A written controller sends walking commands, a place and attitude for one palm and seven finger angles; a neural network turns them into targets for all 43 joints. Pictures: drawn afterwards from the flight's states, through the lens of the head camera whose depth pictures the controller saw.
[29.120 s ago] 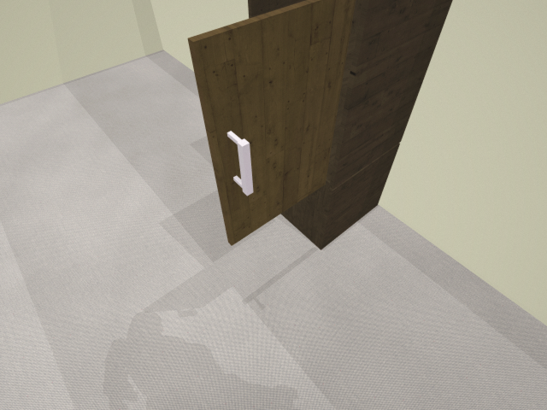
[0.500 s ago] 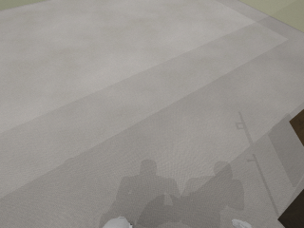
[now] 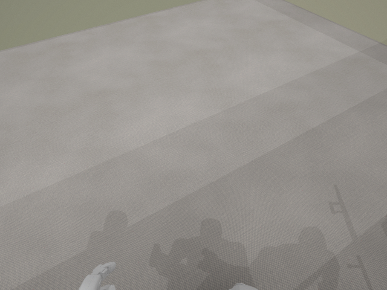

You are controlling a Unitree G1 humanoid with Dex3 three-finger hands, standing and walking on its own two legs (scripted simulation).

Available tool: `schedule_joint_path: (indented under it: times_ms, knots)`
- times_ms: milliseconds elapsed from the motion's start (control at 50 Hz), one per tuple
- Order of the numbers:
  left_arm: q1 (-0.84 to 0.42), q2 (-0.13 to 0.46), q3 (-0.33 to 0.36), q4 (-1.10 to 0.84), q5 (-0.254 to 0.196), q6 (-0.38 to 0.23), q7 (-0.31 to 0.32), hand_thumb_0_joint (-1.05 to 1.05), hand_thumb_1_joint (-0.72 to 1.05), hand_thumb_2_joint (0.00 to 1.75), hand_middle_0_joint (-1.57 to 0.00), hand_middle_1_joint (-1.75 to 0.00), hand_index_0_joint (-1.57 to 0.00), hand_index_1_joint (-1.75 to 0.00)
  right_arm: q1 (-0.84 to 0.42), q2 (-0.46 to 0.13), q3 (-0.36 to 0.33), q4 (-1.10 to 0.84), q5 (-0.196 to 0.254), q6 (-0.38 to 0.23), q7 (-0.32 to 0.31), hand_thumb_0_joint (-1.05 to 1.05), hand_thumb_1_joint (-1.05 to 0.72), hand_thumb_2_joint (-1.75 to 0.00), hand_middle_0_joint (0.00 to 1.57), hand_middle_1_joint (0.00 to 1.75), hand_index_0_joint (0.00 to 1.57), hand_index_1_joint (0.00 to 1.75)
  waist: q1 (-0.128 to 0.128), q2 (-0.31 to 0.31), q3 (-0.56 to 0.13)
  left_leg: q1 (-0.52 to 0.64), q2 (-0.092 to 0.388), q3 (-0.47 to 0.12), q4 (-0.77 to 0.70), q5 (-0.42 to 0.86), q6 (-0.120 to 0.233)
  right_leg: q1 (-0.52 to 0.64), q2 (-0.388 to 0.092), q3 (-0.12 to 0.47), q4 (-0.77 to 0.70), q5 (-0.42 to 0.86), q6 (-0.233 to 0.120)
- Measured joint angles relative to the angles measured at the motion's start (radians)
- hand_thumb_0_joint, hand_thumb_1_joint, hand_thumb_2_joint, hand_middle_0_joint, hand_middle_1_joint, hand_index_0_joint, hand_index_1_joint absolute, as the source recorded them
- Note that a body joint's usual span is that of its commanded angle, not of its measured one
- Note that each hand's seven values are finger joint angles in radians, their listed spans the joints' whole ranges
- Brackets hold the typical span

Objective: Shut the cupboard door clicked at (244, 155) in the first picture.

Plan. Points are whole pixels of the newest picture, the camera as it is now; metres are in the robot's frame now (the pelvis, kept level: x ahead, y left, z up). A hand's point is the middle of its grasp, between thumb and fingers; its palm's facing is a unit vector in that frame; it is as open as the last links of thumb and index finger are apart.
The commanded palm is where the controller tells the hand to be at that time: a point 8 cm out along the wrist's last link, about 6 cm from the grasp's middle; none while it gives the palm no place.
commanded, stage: walk to a spot facing it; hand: left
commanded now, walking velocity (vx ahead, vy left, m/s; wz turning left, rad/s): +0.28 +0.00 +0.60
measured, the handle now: out of the picture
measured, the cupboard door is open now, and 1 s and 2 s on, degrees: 58 58 58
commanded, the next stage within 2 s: turn to face it in 0.22 s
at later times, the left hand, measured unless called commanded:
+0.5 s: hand out of the picture +0.12 +0.24 -0.18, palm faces +0.26 -0.94 -0.22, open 7.4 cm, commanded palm none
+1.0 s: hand (108, 231) +0.28 +0.24 -0.15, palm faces -0.02 -0.97 -0.23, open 7.4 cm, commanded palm none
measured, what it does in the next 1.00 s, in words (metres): walks ahead: left foot, then right foot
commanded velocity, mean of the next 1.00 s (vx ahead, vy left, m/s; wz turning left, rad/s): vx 0.03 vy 0.00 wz -0.25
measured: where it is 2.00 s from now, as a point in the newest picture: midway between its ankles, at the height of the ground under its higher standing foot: (182, 283)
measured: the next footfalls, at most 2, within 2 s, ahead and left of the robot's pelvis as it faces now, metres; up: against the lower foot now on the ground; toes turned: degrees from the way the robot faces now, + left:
left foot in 0.38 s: +0.26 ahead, +0.16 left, +0.00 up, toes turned +19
right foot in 0.74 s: +0.27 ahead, -0.06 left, +0.00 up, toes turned -1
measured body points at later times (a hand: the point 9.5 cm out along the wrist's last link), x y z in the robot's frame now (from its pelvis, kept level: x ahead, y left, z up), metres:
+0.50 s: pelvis +0.17 +0.05 +0.00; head +0.20 +0.09 +0.45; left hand +0.10 +0.29 -0.16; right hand +0.37 -0.15 -0.11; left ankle +0.22 +0.15 -0.72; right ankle +0.13 -0.10 -0.66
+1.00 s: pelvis +0.23 +0.05 +0.02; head +0.27 +0.05 +0.47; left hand +0.28 +0.29 -0.13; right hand +0.29 -0.22 -0.12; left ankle +0.22 +0.18 -0.67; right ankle +0.23 -0.06 -0.72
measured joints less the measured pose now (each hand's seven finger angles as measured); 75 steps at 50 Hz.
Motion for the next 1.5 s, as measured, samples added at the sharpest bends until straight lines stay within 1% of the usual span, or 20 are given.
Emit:
schedule_joint_path:
  times_ms: [40, 100, 240, 340, 380, 440, 480, 620, 720, 760, 820, 880, 920, 1040, 1120, 1180, 1220, 1280, 1400, 1500]
  knots:
    - [0.023, -0.017, -0.004, 0.016, 0.001, 0.004, 0.013, 0.00, 0.90, 0.90, -0.20, -0.30, -0.20, -0.30, -0.016, -0.008, -0.008, -0.003, -0.005, 0.005, 0.005, 0.01, -0.91, -0.90, 0.20, 0.30, 0.20, 0.30, -0.006, 0.005, -0.006, -0.120, 0.015, 0.022, 0.187, 0.093, 0.002, 0.054, -0.001, -0.031, -0.047, 0.002, -0.001]
    - [0.070, -0.034, 0.004, 0.047, -0.002, 0.003, 0.031, 0.00, 0.91, 0.90, -0.20, -0.30, -0.21, -0.30, -0.043, -0.011, -0.015, -0.026, -0.009, 0.012, 0.013, 0.01, -0.92, -0.90, 0.19, 0.30, 0.20, 0.30, -0.013, 0.001, -0.027, -0.250, 0.055, 0.054, 0.223, 0.190, -0.015, 0.136, -0.001, -0.077, -0.149, 0.010, 0.005]
    - [0.137, 0.003, 0.010, 0.096, -0.003, -0.003, 0.037, -0.01, 0.94, 0.90, -0.20, -0.30, -0.21, -0.30, -0.147, -0.003, -0.009, -0.094, -0.010, 0.026, 0.034, 0.00, -0.92, -0.90, 0.19, 0.30, 0.20, 0.30, 0.010, -0.024, -0.015, -0.349, 0.106, 0.112, -0.089, 0.257, -0.047, 0.284, -0.008, -0.183, -0.273, -0.017, 0.029]
    - [0.180, 0.018, 0.005, 0.114, -0.005, 0.018, 0.033, 0.00, 0.92, 0.90, -0.20, -0.30, -0.20, -0.30, -0.245, -0.017, 0.006, -0.148, -0.010, 0.021, 0.044, 0.00, -0.92, -0.90, 0.19, 0.30, 0.20, 0.30, 0.047, -0.049, 0.032, -0.273, 0.074, 0.156, -0.325, 0.264, -0.026, 0.332, -0.056, -0.223, -0.173, -0.128, 0.077]
    - [0.219, 0.016, 0.002, 0.115, -0.013, 0.034, 0.032, 0.00, 0.91, 0.90, -0.20, -0.30, -0.21, -0.30, -0.259, -0.041, 0.014, -0.181, -0.015, -0.001, 0.042, 0.00, -0.91, -0.90, 0.19, 0.30, 0.20, 0.30, 0.059, -0.031, 0.019, -0.210, 0.072, 0.143, -0.411, 0.388, 0.011, 0.283, -0.075, -0.200, 0.006, -0.202, 0.085]
    - [0.194, 0.042, -0.003, 0.130, -0.018, 0.074, 0.048, 0.00, 0.91, 0.90, -0.20, -0.30, -0.20, -0.30, -0.296, -0.028, 0.029, -0.189, -0.009, -0.018, 0.009, 0.00, -0.92, -0.90, 0.19, 0.30, 0.20, 0.30, 0.074, -0.065, 0.035, -0.214, 0.050, 0.157, -0.315, 0.273, 0.033, 0.128, -0.051, -0.014, 0.349, -0.325, 0.065]
    - [0.167, 0.044, -0.003, 0.139, -0.018, 0.087, 0.055, 0.01, 0.91, 0.90, -0.20, -0.30, -0.20, -0.30, -0.307, -0.016, 0.041, -0.183, -0.008, -0.017, -0.009, 0.00, -0.92, -0.90, 0.19, 0.30, 0.20, 0.30, 0.084, -0.068, 0.032, -0.178, 0.048, 0.169, -0.345, 0.254, 0.026, 0.057, -0.026, 0.044, 0.419, -0.305, 0.060]
    - [0.138, 0.003, -0.007, 0.114, -0.009, 0.108, 0.032, 0.00, 0.91, 0.90, -0.19, -0.30, -0.20, -0.30, -0.296, 0.032, 0.064, -0.140, -0.010, 0.017, -0.018, 0.00, -0.91, -0.90, 0.20, 0.30, 0.21, 0.30, 0.087, -0.021, -0.014, -0.065, 0.075, 0.214, -0.474, 0.275, 0.015, 0.009, 0.017, 0.058, 0.203, -0.186, 0.052]
    - [0.142, -0.019, 0.004, 0.085, -0.005, 0.114, 0.016, 0.00, 0.91, 0.90, -0.19, -0.30, -0.20, -0.30, -0.261, 0.041, 0.045, -0.120, -0.007, 0.039, -0.015, 0.00, -0.91, -0.90, 0.20, 0.30, 0.21, 0.30, 0.079, 0.002, -0.023, -0.046, 0.109, 0.264, -0.435, 0.224, -0.010, 0.071, 0.046, 0.031, 0.043, -0.088, 0.051]
    - [0.149, -0.019, 0.008, 0.073, -0.003, 0.107, 0.014, 0.00, 0.90, 0.90, -0.20, -0.30, -0.20, -0.30, -0.242, 0.034, 0.033, -0.116, -0.001, 0.045, -0.014, 0.00, -0.91, -0.90, 0.20, 0.30, 0.21, 0.30, 0.080, -0.002, -0.029, -0.062, 0.123, 0.291, -0.380, 0.185, -0.025, 0.102, 0.057, 0.048, -0.033, -0.063, 0.022]
    - [0.137, -0.035, 0.004, 0.074, -0.001, 0.096, 0.020, 0.00, 0.90, 0.90, -0.20, -0.30, -0.20, -0.30, -0.225, 0.002, 0.009, -0.106, 0.002, 0.067, -0.021, 0.00, -0.91, -0.90, 0.20, 0.30, 0.21, 0.30, 0.076, 0.021, -0.022, -0.138, 0.096, 0.197, -0.180, 0.016, -0.063, 0.092, 0.082, 0.067, -0.031, -0.082, -0.012]
    - [0.133, -0.034, 0.006, 0.071, -0.006, 0.092, 0.028, 0.00, 0.90, 0.90, -0.20, -0.30, -0.20, -0.30, -0.217, -0.022, -0.002, -0.102, 0.004, 0.070, -0.027, 0.00, -0.91, -0.90, 0.20, 0.30, 0.21, 0.30, 0.070, 0.009, -0.013, -0.204, 0.054, 0.119, 0.011, 0.026, -0.088, 0.114, 0.094, 0.104, -0.102, -0.036, -0.015]
    - [0.131, -0.025, 0.008, 0.070, -0.008, 0.093, 0.031, 0.00, 0.90, 0.90, -0.20, -0.30, -0.20, -0.30, -0.210, -0.032, -0.006, -0.107, 0.004, 0.066, -0.029, 0.00, -0.91, -0.90, 0.20, 0.30, 0.20, 0.30, 0.063, -0.004, -0.012, -0.214, 0.047, 0.097, 0.025, 0.048, -0.101, 0.131, 0.100, 0.129, -0.148, -0.012, -0.013]
    - [0.108, 0.023, 0.021, 0.058, -0.006, 0.104, 0.029, 0.00, 0.90, 0.90, -0.20, -0.30, -0.21, -0.30, -0.207, -0.048, -0.004, -0.132, 0.010, 0.056, -0.036, 0.00, -0.91, -0.90, 0.19, 0.30, 0.20, 0.30, 0.060, -0.043, -0.014, -0.165, 0.049, 0.059, -0.170, 0.061, -0.115, 0.146, 0.114, 0.202, -0.187, 0.008, 0.006]
    - [0.092, 0.056, 0.032, 0.047, -0.014, 0.123, 0.025, 0.00, 0.90, 0.90, -0.20, -0.30, -0.21, -0.30, -0.198, -0.055, 0.010, -0.162, 0.011, 0.028, -0.038, 0.00, -0.91, -0.90, 0.19, 0.30, 0.20, 0.30, 0.055, -0.050, -0.029, -0.058, 0.058, 0.045, -0.468, 0.209, -0.093, 0.108, 0.137, 0.248, -0.108, -0.032, 0.035]
    - [0.057, 0.092, 0.041, 0.043, -0.014, 0.142, 0.016, 0.00, 0.90, 0.90, -0.20, -0.30, -0.20, -0.30, -0.191, -0.035, 0.027, -0.174, -0.005, 0.016, -0.039, 0.00, -0.91, -0.90, 0.19, 0.30, 0.20, 0.30, 0.049, -0.072, -0.019, -0.054, 0.064, 0.081, -0.441, 0.206, -0.050, 0.015, 0.133, 0.216, 0.150, -0.234, 0.045]
    - [0.032, 0.109, 0.045, 0.035, -0.012, 0.147, 0.006, 0.01, 0.90, 0.90, -0.20, -0.30, -0.20, -0.30, -0.175, -0.023, 0.039, -0.182, -0.011, 0.016, -0.038, 0.00, -0.91, -0.90, 0.20, 0.30, 0.20, 0.30, 0.045, -0.070, -0.013, -0.031, 0.081, 0.098, -0.463, 0.208, -0.044, -0.037, 0.124, 0.167, 0.312, -0.260, 0.057]
    - [0.005, 0.120, 0.046, 0.011, -0.014, 0.150, -0.005, 0.01, 0.91, 0.90, -0.19, -0.30, -0.20, -0.30, -0.156, -0.012, 0.050, -0.184, -0.014, 0.021, -0.036, 0.00, -0.91, -0.90, 0.20, 0.30, 0.21, 0.30, 0.048, -0.058, -0.004, 0.006, 0.105, 0.130, -0.513, 0.228, -0.046, -0.066, 0.097, 0.115, 0.387, -0.228, 0.075]
    - [-0.027, 0.106, 0.032, -0.016, -0.015, 0.150, -0.014, 0.00, 0.91, 0.90, -0.19, -0.30, -0.20, -0.30, -0.136, -0.015, 0.041, -0.174, -0.012, 0.025, -0.024, 0.00, -0.91, -0.90, 0.20, 0.30, 0.21, 0.30, 0.031, -0.018, 0.007, 0.031, 0.153, 0.206, -0.514, 0.216, -0.061, 0.001, 0.061, 0.065, 0.199, -0.197, 0.074]
    - [-0.031, 0.090, 0.013, -0.036, -0.011, 0.122, -0.017, 0.00, 0.91, 0.90, -0.19, -0.30, -0.20, -0.30, -0.111, -0.042, 0.021, -0.167, -0.003, 0.038, -0.014, 0.00, -0.91, -0.90, 0.20, 0.30, 0.21, 0.30, 0.017, 0.002, 0.000, -0.021, 0.188, 0.249, -0.356, 0.128, -0.094, 0.134, 0.061, 0.054, -0.091, -0.036, 0.024]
